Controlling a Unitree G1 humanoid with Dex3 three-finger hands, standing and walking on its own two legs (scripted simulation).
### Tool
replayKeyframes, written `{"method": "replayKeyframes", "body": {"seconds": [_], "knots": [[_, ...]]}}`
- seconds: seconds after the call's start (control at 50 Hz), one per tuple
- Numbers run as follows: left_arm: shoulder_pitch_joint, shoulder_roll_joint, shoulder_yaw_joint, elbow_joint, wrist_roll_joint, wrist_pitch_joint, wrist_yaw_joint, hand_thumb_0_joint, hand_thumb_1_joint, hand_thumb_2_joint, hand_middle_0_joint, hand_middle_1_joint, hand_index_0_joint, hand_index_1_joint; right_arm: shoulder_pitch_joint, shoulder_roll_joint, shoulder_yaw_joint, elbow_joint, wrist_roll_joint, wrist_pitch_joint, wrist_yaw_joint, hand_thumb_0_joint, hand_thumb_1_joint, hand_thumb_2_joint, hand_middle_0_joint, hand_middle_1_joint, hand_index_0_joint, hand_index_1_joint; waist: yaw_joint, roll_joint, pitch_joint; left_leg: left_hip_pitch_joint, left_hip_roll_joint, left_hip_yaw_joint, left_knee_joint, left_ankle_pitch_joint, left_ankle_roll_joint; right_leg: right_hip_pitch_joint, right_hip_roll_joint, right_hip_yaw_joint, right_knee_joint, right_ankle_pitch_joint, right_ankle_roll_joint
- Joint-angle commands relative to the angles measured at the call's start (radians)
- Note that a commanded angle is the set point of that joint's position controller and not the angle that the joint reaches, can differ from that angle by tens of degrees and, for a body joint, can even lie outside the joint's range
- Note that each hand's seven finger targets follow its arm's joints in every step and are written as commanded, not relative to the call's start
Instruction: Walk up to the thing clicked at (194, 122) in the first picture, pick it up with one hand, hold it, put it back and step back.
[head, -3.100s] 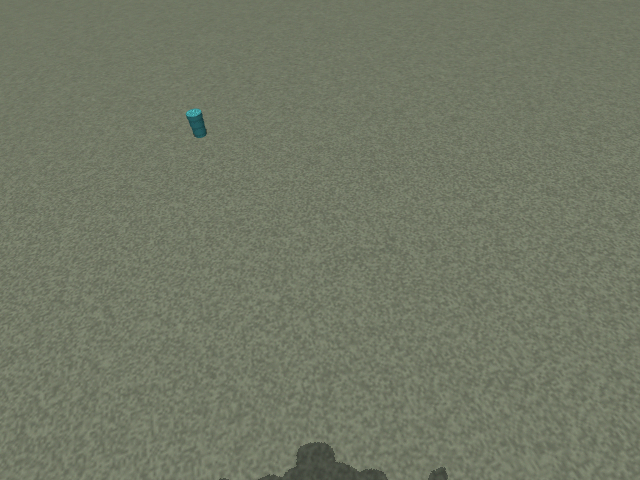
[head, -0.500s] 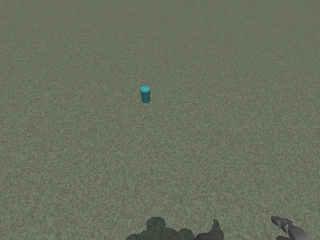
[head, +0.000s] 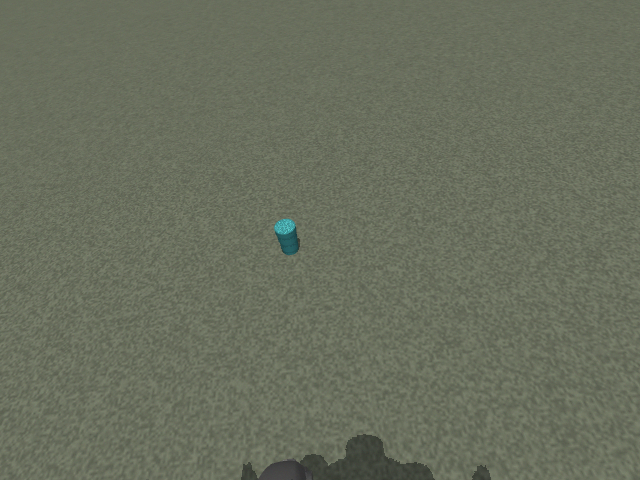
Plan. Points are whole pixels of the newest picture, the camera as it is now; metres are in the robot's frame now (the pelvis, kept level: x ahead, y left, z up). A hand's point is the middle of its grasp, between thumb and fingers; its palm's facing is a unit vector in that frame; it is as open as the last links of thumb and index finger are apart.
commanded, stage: walk up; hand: left
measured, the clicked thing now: (287, 238) +1.11 +0.22 -0.70
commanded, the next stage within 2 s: none
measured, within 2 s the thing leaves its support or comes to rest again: neither
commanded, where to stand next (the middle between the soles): +0.78 +0.00 m, yaw +0 degrees
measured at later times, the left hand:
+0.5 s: hand (169, 410) +0.27 +0.30 -0.15, palm faces -0.06 -0.94 -0.32, open 7.4 cm
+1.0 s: hand (202, 310) +0.44 +0.27 -0.14, palm faces +0.01 -0.92 -0.38, open 7.4 cm
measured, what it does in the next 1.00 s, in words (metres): walks ahead: left foot, then right foot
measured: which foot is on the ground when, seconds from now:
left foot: up 0.00-0.22, down 0.24-0.68, up 0.70-1.00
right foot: down 0.00-0.26, up 0.28-0.64, down 0.66-1.00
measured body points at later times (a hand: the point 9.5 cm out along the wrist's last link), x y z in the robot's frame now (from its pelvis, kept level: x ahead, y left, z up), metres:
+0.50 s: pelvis +0.22 +0.03 +0.00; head +0.23 +0.05 +0.45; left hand +0.27 +0.35 -0.13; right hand +0.30 -0.29 -0.09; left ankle +0.24 +0.15 -0.74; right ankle +0.30 -0.13 -0.69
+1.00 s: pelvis +0.41 -0.01 +0.00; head +0.43 -0.01 +0.44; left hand +0.44 +0.32 -0.11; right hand +0.50 -0.33 -0.12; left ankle +0.53 +0.13 -0.72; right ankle +0.40 -0.14 -0.74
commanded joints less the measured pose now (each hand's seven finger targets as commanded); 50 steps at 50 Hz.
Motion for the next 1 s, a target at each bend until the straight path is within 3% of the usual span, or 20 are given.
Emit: {"method": "replayKeyframes", "body": {"seconds": [0.0, 0.14, 0.18, 0.2, 0.22, 0.24, 0.26, 0.3, 0.36, 0.44, 0.48, 0.56, 0.62, 0.64, 0.66, 0.68, 0.74, 0.78, 0.9, 0.98], "knots": [[0.021, 0.307, 0.097, -0.077, 0.009, -0.021, 0.019, 0.000, 0.900, 0.900, -0.200, -0.300, -0.200, -0.300, -0.031, -0.174, -0.059, -0.080, -0.014, -0.017, 0.013, 0.000, -0.900, -0.900, 0.200, 0.300, 0.200, 0.300, 0.023, -0.174, 0.018, -0.091, 0.045, -0.006, -0.202, 0.054, -0.017, 0.032, -0.259, 0.218, -0.301, -0.171, -0.170], [0.060, 0.319, 0.091, -0.076, 0.012, -0.013, 0.014, 0.000, 0.900, 0.900, -0.200, -0.300, -0.200, -0.300, -0.129, -0.154, -0.065, -0.109, -0.010, -0.037, 0.020, 0.000, -0.900, -0.900, 0.200, 0.300, 0.200, 0.300, 0.037, -0.148, 0.013, 0.088, 0.002, 0.059, -0.411, 0.130, 0.014, 0.037, -0.251, 0.160, -0.203, -0.010, -0.141], [0.059, 0.318, 0.084, -0.073, 0.007, -0.004, 0.019, 0.000, 0.900, 0.900, -0.200, -0.300, -0.200, -0.300, -0.060, -0.160, -0.071, -0.090, -0.012, -0.045, 0.011, 0.000, -0.900, -0.900, 0.200, 0.300, 0.200, 0.300, -0.008, -0.103, -0.012, 0.234, -0.046, 0.101, -0.476, 0.111, 0.027, 0.012, -0.221, 0.109, -0.058, 0.158, -0.119], [0.075, 0.287, 0.072, -0.077, 0.005, 0.000, 0.021, 0.000, 0.900, 0.900, -0.200, -0.300, -0.200, -0.300, 0.047, -0.194, -0.083, -0.060, -0.020, -0.050, 0.001, 0.000, -0.900, -0.900, 0.200, 0.300, 0.200, 0.300, -0.059, -0.019, -0.086, 0.395, -0.070, 0.099, -0.515, 0.068, 0.055, -0.010, -0.166, 0.056, 0.133, 0.295, -0.088], [0.115, 0.227, 0.045, -0.086, -0.005, 0.003, 0.029, 0.000, 0.900, 0.900, -0.200, -0.300, -0.200, -0.300, 0.181, -0.262, -0.107, -0.039, -0.042, -0.055, -0.013, 0.000, -0.900, -0.900, 0.200, 0.300, 0.200, 0.300, -0.109, 0.134, -0.183, 0.597, 0.072, -0.120, -0.574, -0.056, 0.120, -0.165, -0.103, 0.019, 0.431, 0.210, -0.039], [0.147, 0.189, 0.043, -0.091, -0.023, 0.007, 0.033, 0.000, 0.900, 0.900, -0.200, -0.300, -0.200, -0.300, 0.214, -0.347, -0.129, -0.065, -0.039, -0.058, -0.025, 0.000, -0.900, -0.900, 0.200, 0.300, 0.200, 0.300, -0.116, 0.256, -0.209, 0.769, 0.325, -0.606, -0.681, -0.135, 0.235, -0.471, 0.076, 0.028, 0.642, -0.221, 0.017], [0.094, 0.289, 0.057, -0.075, -0.011, 0.012, 0.046, 0.000, 0.900, 0.900, -0.200, -0.300, -0.200, -0.300, 0.200, -0.347, -0.136, -0.070, 0.008, -0.052, -0.026, 0.000, -0.900, -0.900, 0.200, 0.300, 0.200, 0.300, -0.129, 0.111, -0.221, 0.719, 0.374, -0.642, -0.695, -0.086, 0.303, -0.478, -0.002, 0.161, 0.718, -0.311, -0.003], [0.099, 0.272, 0.046, -0.049, -0.014, 0.010, 0.043, 0.000, 0.900, 0.900, -0.200, -0.300, -0.200, -0.300, 0.092, -0.274, -0.100, -0.100, 0.020, -0.048, -0.038, 0.000, -0.900, -0.900, 0.200, 0.300, 0.200, 0.300, -0.067, 0.030, -0.087, 0.528, 0.283, -0.351, -0.685, 0.100, 0.234, -0.434, -0.049, 0.225, 0.708, -0.196, 0.005], [0.154, 0.251, 0.052, -0.008, -0.009, 0.021, 0.021, 0.000, 0.900, 0.900, -0.200, -0.300, -0.200, -0.300, 0.000, -0.233, -0.075, -0.120, 0.015, -0.056, -0.034, 0.000, -0.900, -0.900, 0.200, 0.300, 0.200, 0.300, -0.008, 0.089, -0.009, 0.285, 0.206, -0.136, -0.734, 0.076, 0.204, -0.298, -0.097, 0.168, 0.556, -0.134, 0.031], [0.076, 0.240, 0.057, -0.032, 0.011, 0.031, -0.009, 0.000, 0.900, 0.900, -0.200, -0.300, -0.200, -0.300, -0.005, -0.267, -0.085, -0.140, 0.005, -0.063, -0.026, 0.000, -0.900, -0.900, 0.200, 0.300, 0.200, 0.300, -0.032, 0.117, 0.017, 0.285, 0.212, -0.108, -0.791, -0.116, 0.238, -0.324, -0.126, 0.106, 0.348, -0.066, 0.058], [0.033, 0.240, 0.063, -0.033, 0.017, 0.029, -0.017, 0.000, 0.900, 0.900, -0.200, -0.300, -0.200, -0.300, 0.003, -0.272, -0.087, -0.139, 0.003, -0.063, -0.021, 0.000, -0.900, -0.900, 0.200, 0.300, 0.200, 0.300, -0.037, 0.099, 0.017, 0.265, 0.196, -0.093, -0.795, -0.176, 0.224, -0.289, -0.124, 0.092, 0.276, -0.007, 0.055], [0.034, 0.235, 0.074, -0.017, 0.013, 0.019, -0.021, 0.000, 0.900, 0.900, -0.200, -0.300, -0.200, -0.300, -0.048, -0.265, -0.083, -0.149, 0.005, -0.055, -0.019, 0.000, -0.900, -0.900, 0.200, 0.300, 0.200, 0.300, 0.002, 0.077, 0.006, 0.197, 0.169, -0.044, -0.714, -0.188, 0.186, -0.135, -0.093, 0.054, 0.167, 0.061, 0.037], [0.166, 0.282, 0.100, 0.031, 0.019, 0.002, -0.002, 0.000, 0.900, 0.900, -0.200, -0.300, -0.200, -0.300, -0.026, -0.202, -0.059, -0.150, -0.001, -0.042, -0.021, 0.000, -0.900, -0.900, 0.200, 0.300, 0.200, 0.300, 0.075, -0.094, -0.069, 0.080, 0.093, 0.039, -0.386, -0.066, 0.128, 0.177, -0.034, 0.037, 0.085, -0.021, 0.020], [0.253, 0.346, 0.123, 0.037, 0.024, -0.008, 0.013, 0.000, 0.900, 0.900, -0.200, -0.300, -0.200, -0.300, 0.008, -0.145, -0.037, -0.153, 0.002, -0.042, -0.020, 0.000, -0.900, -0.900, 0.200, 0.300, 0.200, 0.300, 0.120, -0.309, -0.097, -0.031, -0.002, 0.123, -0.068, -0.049, 0.088, 0.280, -0.151, 0.244, -0.073, -0.243, -0.023], [0.267, 0.424, 0.129, 0.008, 0.019, -0.020, 0.029, 0.000, 0.900, 0.900, -0.200, -0.300, -0.200, -0.300, 0.027, -0.103, -0.019, -0.172, 0.007, -0.037, -0.022, 0.000, -0.900, -0.900, 0.200, 0.300, 0.200, 0.300, 0.105, -0.411, -0.077, -0.223, -0.116, 0.073, 0.145, -0.261, 0.034, 0.295, -0.399, 0.712, -0.269, -0.325, -0.109], [0.220, 0.431, 0.118, -0.007, 0.006, -0.016, 0.029, 0.000, 0.900, 0.900, -0.200, -0.300, -0.200, -0.300, -0.027, -0.206, -0.051, -0.153, 0.002, -0.024, -0.036, 0.000, -0.900, -0.900, 0.200, 0.300, 0.200, 0.300, 0.102, -0.255, -0.042, -0.209, -0.065, -0.037, 0.202, -0.264, 0.026, 0.196, -0.449, 0.781, -0.277, -0.321, -0.183], [0.084, 0.334, 0.094, -0.042, -0.007, -0.013, 0.039, 0.000, 0.900, 0.900, -0.200, -0.300, -0.200, -0.300, 0.034, -0.210, -0.052, -0.089, 0.023, -0.020, -0.027, 0.000, -0.900, -0.900, 0.200, 0.300, 0.200, 0.300, 0.023, -0.202, -0.013, -0.155, 0.011, -0.078, 0.120, -0.103, 0.029, 0.116, -0.310, 0.426, -0.228, -0.143, -0.154], [0.064, 0.316, 0.085, -0.052, -0.003, -0.014, 0.038, 0.000, 0.900, 0.900, -0.200, -0.300, -0.200, -0.300, 0.074, -0.199, -0.058, -0.063, 0.011, -0.013, -0.015, 0.000, -0.900, -0.900, 0.200, 0.300, 0.200, 0.300, 0.003, -0.238, -0.006, -0.070, 0.017, -0.053, 0.032, -0.060, 0.012, 0.023, -0.277, 0.303, -0.233, -0.064, -0.156], [0.088, 0.328, 0.093, -0.079, 0.010, -0.019, 0.034, 0.000, 0.900, 0.900, -0.200, -0.300, -0.200, -0.300, -0.048, -0.162, -0.060, -0.106, -0.007, -0.015, 0.013, 0.000, -0.900, -0.900, 0.200, 0.300, 0.200, 0.300, 0.042, -0.210, -0.002, -0.016, 0.019, 0.005, -0.285, 0.033, -0.006, 0.025, -0.279, 0.219, -0.217, -0.109, -0.173], [0.057, 0.328, 0.083, -0.088, 0.003, -0.006, 0.031, 0.000, 0.900, 0.900, -0.200, -0.300, -0.200, -0.300, -0.031, -0.158, -0.069, -0.092, -0.008, -0.030, 0.015, 0.000, -0.900, -0.900, 0.200, 0.300, 0.200, 0.300, 0.001, -0.158, -0.025, 0.188, -0.031, 0.074, -0.416, 0.092, 0.009, -0.062, -0.259, 0.154, -0.122, -0.097, -0.139]]}}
